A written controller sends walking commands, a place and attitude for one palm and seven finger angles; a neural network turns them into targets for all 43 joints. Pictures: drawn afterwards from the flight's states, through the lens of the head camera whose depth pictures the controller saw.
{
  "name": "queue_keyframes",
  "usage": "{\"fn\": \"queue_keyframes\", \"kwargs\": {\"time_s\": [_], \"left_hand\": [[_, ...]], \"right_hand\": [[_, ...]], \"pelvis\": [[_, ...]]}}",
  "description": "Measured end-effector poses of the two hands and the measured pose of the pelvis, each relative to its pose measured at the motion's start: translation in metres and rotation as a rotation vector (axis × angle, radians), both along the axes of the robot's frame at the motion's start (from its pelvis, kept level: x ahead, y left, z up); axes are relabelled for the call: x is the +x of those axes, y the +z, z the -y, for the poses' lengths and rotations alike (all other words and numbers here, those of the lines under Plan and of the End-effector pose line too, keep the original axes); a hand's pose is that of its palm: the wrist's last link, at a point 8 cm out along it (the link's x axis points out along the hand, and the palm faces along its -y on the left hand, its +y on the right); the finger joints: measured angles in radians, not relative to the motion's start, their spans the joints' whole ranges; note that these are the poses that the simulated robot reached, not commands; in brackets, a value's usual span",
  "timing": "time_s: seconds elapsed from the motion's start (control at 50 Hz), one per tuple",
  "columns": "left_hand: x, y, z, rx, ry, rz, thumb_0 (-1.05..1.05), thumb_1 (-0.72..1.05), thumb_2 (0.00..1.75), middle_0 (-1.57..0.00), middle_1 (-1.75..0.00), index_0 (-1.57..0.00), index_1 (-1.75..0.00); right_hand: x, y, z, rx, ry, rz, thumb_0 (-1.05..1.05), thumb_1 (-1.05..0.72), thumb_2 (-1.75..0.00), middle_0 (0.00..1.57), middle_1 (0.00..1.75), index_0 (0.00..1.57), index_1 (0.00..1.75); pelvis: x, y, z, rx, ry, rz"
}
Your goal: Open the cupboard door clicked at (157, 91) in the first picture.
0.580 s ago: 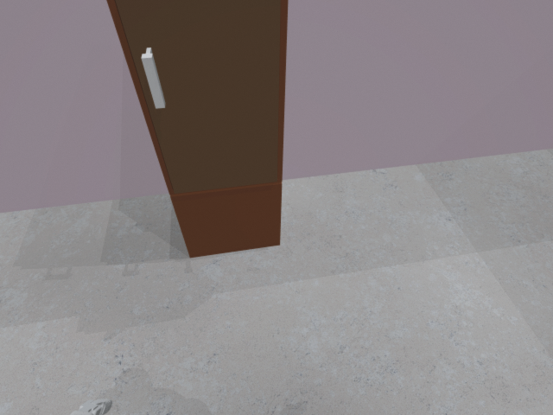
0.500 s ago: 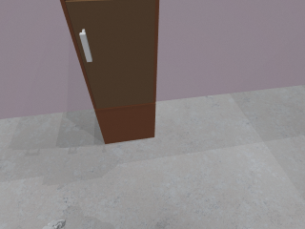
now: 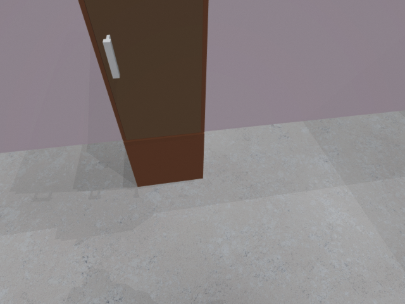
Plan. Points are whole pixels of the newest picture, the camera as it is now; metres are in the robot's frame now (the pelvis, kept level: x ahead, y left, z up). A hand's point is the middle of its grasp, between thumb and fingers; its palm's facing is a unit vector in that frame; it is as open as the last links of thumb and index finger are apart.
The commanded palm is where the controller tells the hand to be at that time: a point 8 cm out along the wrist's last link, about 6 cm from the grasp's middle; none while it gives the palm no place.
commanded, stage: stand and wait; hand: left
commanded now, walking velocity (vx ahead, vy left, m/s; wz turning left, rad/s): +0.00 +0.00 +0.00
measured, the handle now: (112, 56) +0.83 +0.36 +0.07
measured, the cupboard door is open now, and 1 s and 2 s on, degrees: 0 0 0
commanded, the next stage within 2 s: look at it before walking up in 0.24 s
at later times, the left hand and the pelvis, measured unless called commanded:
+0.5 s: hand out of the picture +0.07 +0.24 -0.15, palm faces -0.03 -0.94 -0.34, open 7.4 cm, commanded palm none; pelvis -0.01 +0.00 +0.00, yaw +0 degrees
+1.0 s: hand out of the picture +0.07 +0.24 -0.15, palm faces -0.02 -0.94 -0.34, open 7.4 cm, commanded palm none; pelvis +0.00 +0.00 +0.00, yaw +0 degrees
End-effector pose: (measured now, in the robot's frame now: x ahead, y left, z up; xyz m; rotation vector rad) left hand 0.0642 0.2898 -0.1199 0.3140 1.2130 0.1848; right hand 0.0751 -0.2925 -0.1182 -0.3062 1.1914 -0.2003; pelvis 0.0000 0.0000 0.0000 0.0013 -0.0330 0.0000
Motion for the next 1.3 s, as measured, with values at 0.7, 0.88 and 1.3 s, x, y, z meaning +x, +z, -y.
{"fn": "queue_keyframes", "kwargs": {"time_s": [0.7, 0.88, 1.3], "left_hand": [[0.003, 0.005, 0.003, 0.004, -0.001, 0.013, 0.01, 0.90, 0.90, -0.20, -0.30, -0.20, -0.30], [0.000, 0.005, 0.003, 0.005, 0.004, 0.006, 0.01, 0.90, 0.90, -0.20, -0.30, -0.20, -0.30], [-0.024, -0.011, 0.021, -0.035, 0.075, -0.012, 0.01, 0.91, 0.90, -0.20, -0.30, -0.20, -0.30]], "right_hand": [[-0.007, -0.001, 0.002, 0.010, -0.005, -0.013, 0.00, -0.90, -0.90, 0.20, 0.30, 0.21, 0.30], [-0.002, 0.001, 0.004, 0.005, 0.001, -0.004, 0.00, -0.90, -0.90, 0.20, 0.30, 0.21, 0.30], [-0.013, -0.019, -0.028, 0.071, 0.036, -0.068, 0.00, -0.90, -0.90, 0.20, 0.30, 0.20, 0.30]], "pelvis": [[-0.003, 0.003, 0.003, 0.001, 0.001, -0.001], [-0.002, 0.003, 0.004, 0.000, 0.001, 0.001], [-0.009, -0.004, 0.003, -0.003, 0.056, -0.011]]}}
